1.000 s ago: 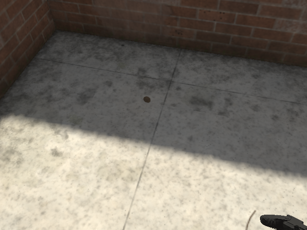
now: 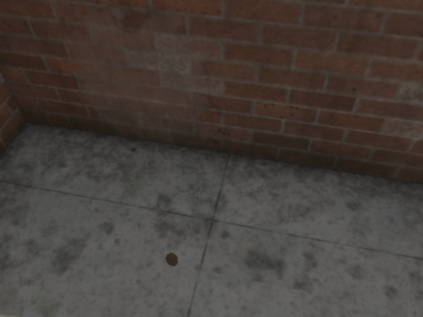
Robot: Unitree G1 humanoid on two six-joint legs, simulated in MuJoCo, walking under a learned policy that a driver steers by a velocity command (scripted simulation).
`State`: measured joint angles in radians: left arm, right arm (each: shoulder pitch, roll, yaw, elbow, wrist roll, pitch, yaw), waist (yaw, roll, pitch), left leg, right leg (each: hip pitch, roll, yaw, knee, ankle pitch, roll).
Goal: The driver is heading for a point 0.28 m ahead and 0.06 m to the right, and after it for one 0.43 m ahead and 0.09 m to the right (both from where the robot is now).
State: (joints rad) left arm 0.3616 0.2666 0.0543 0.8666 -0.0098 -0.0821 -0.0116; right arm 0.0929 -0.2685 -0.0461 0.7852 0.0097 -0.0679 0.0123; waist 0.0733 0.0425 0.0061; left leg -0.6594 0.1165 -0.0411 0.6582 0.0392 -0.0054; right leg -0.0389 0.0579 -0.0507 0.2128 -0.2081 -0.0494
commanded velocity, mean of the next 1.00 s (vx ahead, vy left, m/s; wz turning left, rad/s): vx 0.33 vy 0.00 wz -0.22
